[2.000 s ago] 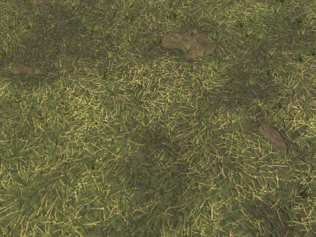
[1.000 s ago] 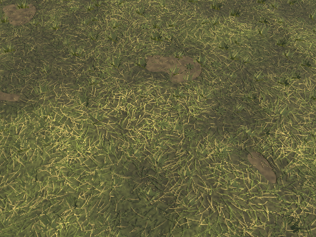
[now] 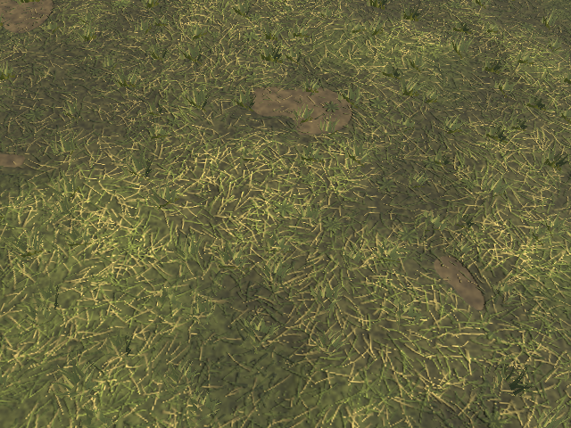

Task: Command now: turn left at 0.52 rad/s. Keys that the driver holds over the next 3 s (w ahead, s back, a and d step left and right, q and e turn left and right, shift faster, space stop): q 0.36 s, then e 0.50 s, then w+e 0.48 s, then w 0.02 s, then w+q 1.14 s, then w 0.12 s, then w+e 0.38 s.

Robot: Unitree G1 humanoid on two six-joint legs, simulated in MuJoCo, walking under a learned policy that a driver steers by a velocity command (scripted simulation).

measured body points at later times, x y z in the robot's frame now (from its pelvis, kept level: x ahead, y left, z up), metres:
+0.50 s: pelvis +0.00 +0.00 +0.01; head +0.03 +0.01 +0.46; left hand +0.05 +0.30 -0.11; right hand +0.16 -0.25 -0.10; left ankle -0.01 +0.08 -0.73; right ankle +0.04 -0.12 -0.70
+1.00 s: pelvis +0.00 +0.01 +0.01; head +0.03 +0.03 +0.46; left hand +0.10 +0.30 -0.12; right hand +0.10 -0.28 -0.09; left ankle -0.02 +0.10 -0.73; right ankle +0.03 -0.11 -0.70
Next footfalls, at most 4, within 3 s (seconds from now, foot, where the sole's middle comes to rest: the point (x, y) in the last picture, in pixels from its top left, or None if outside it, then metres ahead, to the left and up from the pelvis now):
0.56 right None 0.08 -0.10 -0.76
0.94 left None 0.02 0.10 -0.76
1.46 right None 0.28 -0.17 -0.76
2.00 left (309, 368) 0.60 -0.07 -0.76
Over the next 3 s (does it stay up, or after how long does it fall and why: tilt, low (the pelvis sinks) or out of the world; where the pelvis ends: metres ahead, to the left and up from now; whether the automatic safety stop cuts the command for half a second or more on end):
stays up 0.97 -0.05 0.00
